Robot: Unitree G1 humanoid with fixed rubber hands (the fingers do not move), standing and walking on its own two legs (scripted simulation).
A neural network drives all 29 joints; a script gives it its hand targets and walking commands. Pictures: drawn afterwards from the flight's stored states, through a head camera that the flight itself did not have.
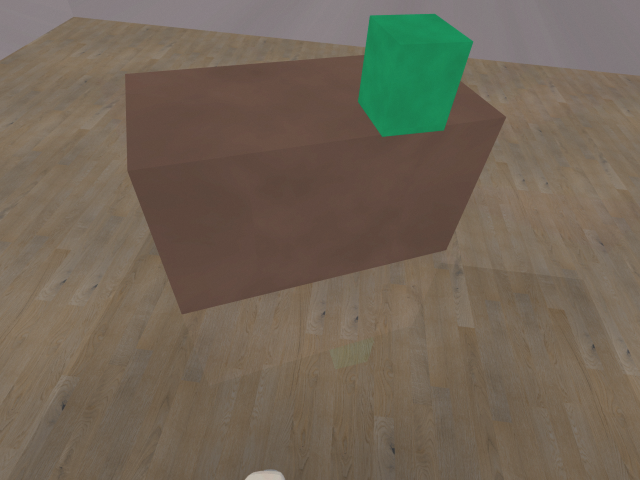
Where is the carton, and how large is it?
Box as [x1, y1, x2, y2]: [358, 14, 472, 136]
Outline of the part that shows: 435,14 370,15 358,102 382,136 442,130 444,128 472,41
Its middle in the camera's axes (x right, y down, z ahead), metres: +0.25 -0.49 +1.10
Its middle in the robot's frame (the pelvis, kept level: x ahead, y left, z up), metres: +1.15 -0.17 +0.01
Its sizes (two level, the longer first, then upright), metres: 0.210 0.200 0.250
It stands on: a pedestal, 0.64 m high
